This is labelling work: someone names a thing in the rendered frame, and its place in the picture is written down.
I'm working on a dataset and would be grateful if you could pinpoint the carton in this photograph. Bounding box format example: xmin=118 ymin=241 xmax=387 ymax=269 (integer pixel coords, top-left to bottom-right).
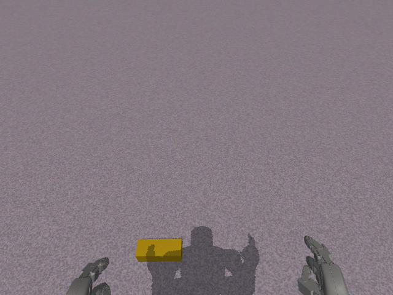
xmin=136 ymin=238 xmax=182 ymax=262

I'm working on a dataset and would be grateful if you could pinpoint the right robot hand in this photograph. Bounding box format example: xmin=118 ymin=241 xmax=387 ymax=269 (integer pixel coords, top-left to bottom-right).
xmin=298 ymin=235 xmax=349 ymax=295

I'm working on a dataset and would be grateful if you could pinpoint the left robot hand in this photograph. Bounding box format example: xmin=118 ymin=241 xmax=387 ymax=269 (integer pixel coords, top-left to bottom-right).
xmin=66 ymin=258 xmax=111 ymax=295

